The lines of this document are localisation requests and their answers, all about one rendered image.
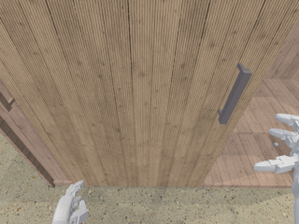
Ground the right robot hand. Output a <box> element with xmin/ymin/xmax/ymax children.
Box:
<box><xmin>253</xmin><ymin>113</ymin><xmax>299</xmax><ymax>174</ymax></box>

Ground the left robot hand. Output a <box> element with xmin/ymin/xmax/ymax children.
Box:
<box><xmin>52</xmin><ymin>180</ymin><xmax>89</xmax><ymax>224</ymax></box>

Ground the wardrobe door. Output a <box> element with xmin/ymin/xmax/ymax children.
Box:
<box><xmin>0</xmin><ymin>78</ymin><xmax>70</xmax><ymax>180</ymax></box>
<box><xmin>0</xmin><ymin>0</ymin><xmax>299</xmax><ymax>188</ymax></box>

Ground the handle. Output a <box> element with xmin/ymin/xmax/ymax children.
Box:
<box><xmin>218</xmin><ymin>63</ymin><xmax>252</xmax><ymax>124</ymax></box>
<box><xmin>0</xmin><ymin>92</ymin><xmax>12</xmax><ymax>113</ymax></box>

